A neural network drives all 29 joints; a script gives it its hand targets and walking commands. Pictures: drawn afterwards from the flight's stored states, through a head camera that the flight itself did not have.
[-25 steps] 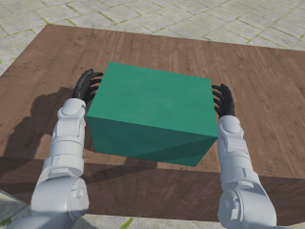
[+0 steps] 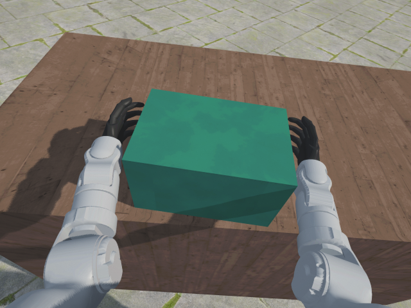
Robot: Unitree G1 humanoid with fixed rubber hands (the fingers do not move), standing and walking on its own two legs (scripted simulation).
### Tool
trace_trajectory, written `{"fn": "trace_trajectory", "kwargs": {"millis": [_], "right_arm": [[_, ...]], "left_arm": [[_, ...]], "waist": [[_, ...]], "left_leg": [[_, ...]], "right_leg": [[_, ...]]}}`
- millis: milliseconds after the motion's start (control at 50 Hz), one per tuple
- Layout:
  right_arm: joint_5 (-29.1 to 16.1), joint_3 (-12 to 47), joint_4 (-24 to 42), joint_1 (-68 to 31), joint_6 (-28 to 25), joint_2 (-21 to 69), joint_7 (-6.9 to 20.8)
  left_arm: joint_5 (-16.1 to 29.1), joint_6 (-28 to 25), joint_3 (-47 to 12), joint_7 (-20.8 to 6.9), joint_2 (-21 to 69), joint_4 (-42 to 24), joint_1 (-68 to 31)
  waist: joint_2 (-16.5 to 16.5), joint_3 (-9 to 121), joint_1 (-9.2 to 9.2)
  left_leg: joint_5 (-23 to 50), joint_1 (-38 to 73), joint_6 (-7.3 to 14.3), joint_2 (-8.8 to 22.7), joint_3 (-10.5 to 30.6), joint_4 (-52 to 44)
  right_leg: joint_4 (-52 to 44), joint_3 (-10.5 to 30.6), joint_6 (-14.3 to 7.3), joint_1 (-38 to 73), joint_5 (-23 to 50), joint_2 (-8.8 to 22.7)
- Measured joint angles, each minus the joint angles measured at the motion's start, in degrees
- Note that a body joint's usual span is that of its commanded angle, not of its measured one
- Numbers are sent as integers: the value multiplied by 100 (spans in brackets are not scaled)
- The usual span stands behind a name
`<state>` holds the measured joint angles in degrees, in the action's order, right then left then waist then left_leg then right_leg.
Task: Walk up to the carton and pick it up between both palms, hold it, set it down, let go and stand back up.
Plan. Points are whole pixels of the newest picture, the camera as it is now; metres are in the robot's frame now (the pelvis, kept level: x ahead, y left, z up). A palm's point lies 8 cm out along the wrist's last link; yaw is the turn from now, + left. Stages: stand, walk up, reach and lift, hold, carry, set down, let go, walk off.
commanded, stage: set down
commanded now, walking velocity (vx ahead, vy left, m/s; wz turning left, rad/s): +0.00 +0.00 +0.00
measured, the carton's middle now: (210, 158) +0.40 +0.01 +0.05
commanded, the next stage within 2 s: none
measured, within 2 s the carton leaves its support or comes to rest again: neither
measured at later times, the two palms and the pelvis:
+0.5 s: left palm (114, 136) +0.40 +0.20 +0.10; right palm (306, 156) +0.39 -0.19 +0.10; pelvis +0.00 +0.00 +0.00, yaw +0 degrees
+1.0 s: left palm (114, 138) +0.40 +0.21 +0.08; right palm (305, 160) +0.39 -0.19 +0.08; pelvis +0.00 +0.00 +0.00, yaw -1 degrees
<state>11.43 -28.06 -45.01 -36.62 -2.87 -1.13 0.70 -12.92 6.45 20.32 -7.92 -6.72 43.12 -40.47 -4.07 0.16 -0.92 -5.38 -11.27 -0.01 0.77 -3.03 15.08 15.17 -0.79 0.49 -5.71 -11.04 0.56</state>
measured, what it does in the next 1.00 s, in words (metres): stands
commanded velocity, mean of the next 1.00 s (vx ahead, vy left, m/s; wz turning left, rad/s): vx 0.00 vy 0.00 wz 0.00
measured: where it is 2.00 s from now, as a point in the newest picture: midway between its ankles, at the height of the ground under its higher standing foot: outside the picture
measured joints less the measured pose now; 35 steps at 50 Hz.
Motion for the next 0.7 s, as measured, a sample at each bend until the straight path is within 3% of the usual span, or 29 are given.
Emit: {"fn": "trace_trajectory", "kwargs": {"millis": [700], "right_arm": [[452, -256, 520, 63, -53, 266, 72]], "left_arm": [[-422, -205, 744, -364, 264, -193, -64]], "waist": [[86, -239, -33]], "left_leg": [[34, 111, -4, -4, 17, -67]], "right_leg": [[75, -27, -12, 52, -49, 3]]}}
